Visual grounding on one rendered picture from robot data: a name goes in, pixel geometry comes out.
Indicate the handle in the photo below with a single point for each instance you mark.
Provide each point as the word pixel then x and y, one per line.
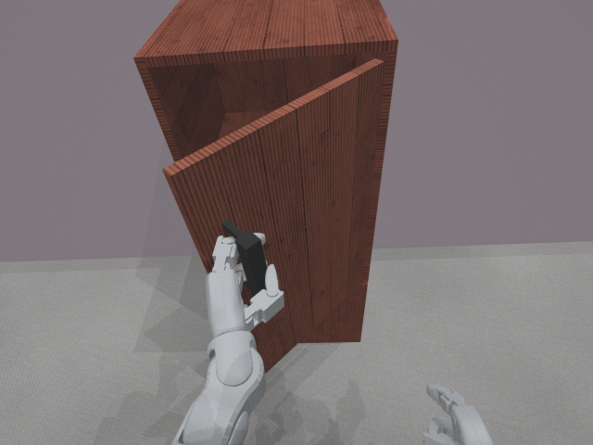
pixel 252 257

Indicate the robot left forearm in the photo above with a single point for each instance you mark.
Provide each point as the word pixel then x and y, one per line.
pixel 236 383

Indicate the left robot hand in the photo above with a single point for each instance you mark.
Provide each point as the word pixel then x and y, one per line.
pixel 224 285

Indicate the right robot hand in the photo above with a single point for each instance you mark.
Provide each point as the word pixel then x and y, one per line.
pixel 467 426

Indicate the cupboard door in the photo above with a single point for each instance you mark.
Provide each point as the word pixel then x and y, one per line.
pixel 302 176

